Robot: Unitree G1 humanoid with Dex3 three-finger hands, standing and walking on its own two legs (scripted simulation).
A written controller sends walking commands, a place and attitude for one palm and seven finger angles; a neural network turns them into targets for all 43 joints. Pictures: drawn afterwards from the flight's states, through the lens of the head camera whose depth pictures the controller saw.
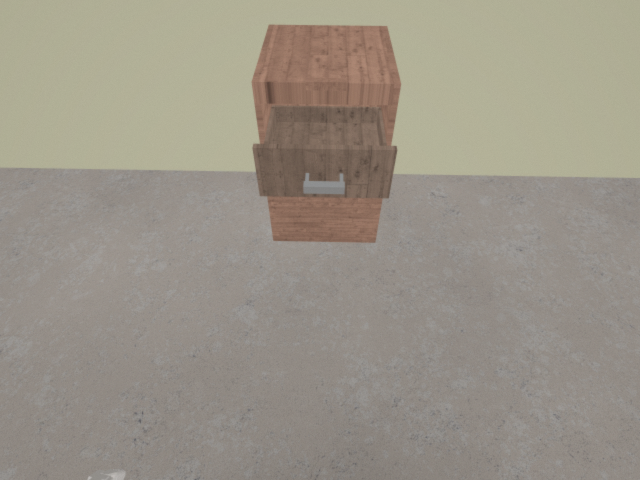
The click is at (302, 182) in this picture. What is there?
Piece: drawer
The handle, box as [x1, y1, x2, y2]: [303, 173, 344, 193]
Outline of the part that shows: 305,180 303,184 304,193 344,192 344,182 342,181 342,174 340,173 339,181 309,181 308,173 306,173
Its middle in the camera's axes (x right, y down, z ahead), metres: +0.01 -0.16 +1.08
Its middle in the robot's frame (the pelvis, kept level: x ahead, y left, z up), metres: +0.89 +0.04 -0.22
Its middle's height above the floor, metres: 0.55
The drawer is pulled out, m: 0.22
